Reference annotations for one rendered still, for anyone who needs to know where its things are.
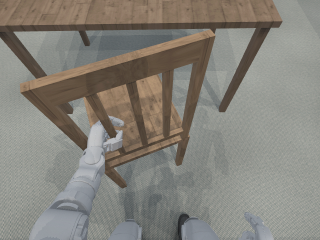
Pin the left robot upper arm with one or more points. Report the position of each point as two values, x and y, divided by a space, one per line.
57 224

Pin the left robot thigh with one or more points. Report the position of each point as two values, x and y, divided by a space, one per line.
128 230

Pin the robot left forearm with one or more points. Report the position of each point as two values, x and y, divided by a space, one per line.
83 186

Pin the chair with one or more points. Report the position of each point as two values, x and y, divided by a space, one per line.
129 88

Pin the robot right hand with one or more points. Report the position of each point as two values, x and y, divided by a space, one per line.
261 232

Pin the robot left hand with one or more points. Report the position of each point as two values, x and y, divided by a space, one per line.
98 136

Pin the table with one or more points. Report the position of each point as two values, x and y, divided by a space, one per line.
105 15

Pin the left robot shin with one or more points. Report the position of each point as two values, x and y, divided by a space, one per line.
130 220

